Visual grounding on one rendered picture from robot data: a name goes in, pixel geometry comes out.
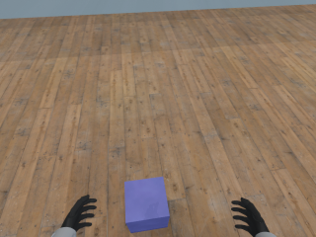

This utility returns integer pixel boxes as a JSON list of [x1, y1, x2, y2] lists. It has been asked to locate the robot left forearm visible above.
[[51, 227, 77, 237]]

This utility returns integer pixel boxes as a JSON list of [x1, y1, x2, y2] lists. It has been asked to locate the carton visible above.
[[124, 177, 170, 233]]

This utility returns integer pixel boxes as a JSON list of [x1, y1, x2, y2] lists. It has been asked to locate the robot right hand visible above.
[[231, 197, 270, 237]]

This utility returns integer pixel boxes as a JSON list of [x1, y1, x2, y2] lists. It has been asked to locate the robot left hand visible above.
[[61, 195, 97, 232]]

